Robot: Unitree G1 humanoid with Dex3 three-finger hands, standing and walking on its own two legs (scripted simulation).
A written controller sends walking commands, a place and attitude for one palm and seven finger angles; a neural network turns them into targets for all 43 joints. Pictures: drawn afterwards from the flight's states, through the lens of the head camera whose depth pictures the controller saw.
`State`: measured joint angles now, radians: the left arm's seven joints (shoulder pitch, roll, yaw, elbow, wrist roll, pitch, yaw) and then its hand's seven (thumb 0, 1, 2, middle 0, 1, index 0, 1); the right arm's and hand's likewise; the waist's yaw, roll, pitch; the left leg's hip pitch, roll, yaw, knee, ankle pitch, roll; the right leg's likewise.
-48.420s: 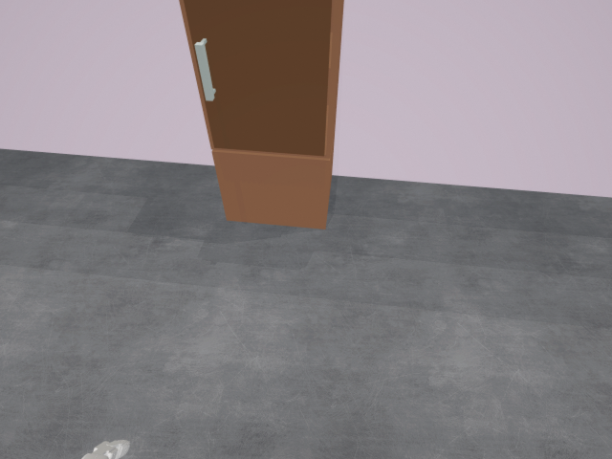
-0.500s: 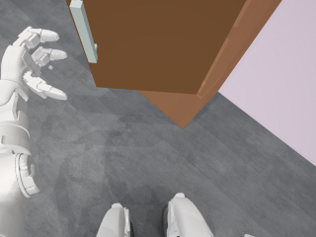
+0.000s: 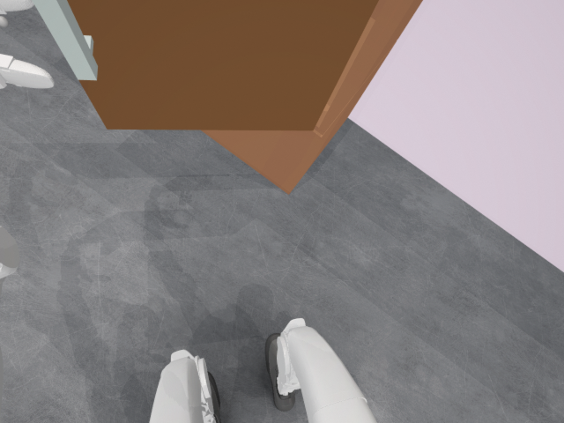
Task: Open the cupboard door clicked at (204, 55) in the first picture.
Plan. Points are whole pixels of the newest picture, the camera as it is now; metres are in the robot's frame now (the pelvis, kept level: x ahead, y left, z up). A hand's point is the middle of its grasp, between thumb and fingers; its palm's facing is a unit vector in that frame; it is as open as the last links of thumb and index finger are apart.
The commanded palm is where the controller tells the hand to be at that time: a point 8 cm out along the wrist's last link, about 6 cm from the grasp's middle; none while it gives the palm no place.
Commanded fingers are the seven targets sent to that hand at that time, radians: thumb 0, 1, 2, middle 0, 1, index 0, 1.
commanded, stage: move the hooked fingers beside the handle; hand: left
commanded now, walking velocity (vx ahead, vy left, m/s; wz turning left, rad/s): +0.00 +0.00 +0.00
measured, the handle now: (61, 4) +0.62 +0.17 +0.07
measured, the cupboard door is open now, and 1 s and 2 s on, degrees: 41 41 41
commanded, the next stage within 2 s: slide the fingers in behind the handle in 0.72 s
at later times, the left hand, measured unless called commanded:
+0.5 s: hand out of the picture +0.57 +0.23 +0.08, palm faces -0.09 -1.00 +0.00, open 14.0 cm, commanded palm +0.56 +0.26 +0.07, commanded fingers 0.00 -0.50 0.30 -0.30 -1.20 -0.30 -1.20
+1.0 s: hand (11, 39) +0.57 +0.21 +0.08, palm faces -0.09 -1.00 +0.00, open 14.0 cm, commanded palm +0.56 +0.24 +0.07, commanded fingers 0.00 -0.50 0.30 -0.30 -1.20 -0.30 -1.20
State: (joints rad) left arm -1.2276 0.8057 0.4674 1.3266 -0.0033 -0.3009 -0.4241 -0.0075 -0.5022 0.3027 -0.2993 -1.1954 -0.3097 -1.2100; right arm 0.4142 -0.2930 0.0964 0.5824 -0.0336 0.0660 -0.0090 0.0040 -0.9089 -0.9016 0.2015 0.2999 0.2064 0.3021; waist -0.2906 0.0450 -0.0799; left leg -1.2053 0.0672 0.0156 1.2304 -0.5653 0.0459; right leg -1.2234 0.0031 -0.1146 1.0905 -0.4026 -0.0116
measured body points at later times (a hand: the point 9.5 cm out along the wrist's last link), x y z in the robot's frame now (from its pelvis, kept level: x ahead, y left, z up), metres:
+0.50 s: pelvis +0.02 +0.01 +0.02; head +0.20 +0.05 +0.43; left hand +0.57 +0.28 +0.08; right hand +0.01 -0.25 -0.07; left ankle -0.01 +0.09 -0.63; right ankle +0.05 -0.12 -0.63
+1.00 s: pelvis +0.01 +0.00 +0.01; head +0.20 +0.04 +0.41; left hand +0.57 +0.27 +0.08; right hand -0.02 -0.25 -0.09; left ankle -0.01 +0.09 -0.63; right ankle +0.05 -0.12 -0.63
